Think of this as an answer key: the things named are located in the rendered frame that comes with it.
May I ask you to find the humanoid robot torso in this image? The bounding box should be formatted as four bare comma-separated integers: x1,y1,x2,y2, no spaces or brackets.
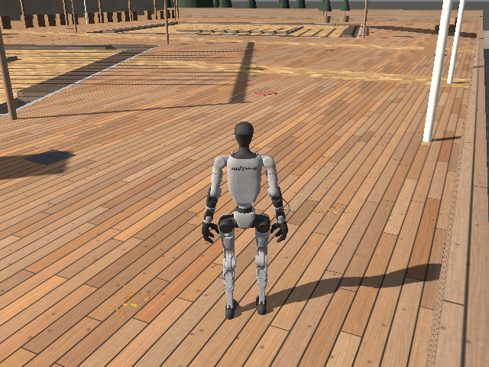
226,151,262,229

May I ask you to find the humanoid robot head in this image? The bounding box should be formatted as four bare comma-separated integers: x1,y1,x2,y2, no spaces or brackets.
231,122,257,159

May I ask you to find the robot left upper arm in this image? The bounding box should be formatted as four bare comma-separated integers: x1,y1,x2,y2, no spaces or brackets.
210,155,228,198

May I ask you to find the robot right upper arm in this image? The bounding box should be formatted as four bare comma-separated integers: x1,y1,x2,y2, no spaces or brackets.
260,154,280,197

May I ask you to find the robot left hand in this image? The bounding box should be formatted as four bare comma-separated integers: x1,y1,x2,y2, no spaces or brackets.
202,222,219,243

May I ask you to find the robot right forearm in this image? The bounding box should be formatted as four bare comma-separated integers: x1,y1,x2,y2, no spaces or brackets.
271,186,286,223

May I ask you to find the robot right hand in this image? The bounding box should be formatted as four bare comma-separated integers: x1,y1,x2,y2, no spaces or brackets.
270,221,288,242

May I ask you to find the robot left forearm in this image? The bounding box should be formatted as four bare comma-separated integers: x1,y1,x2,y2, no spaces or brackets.
203,187,218,224

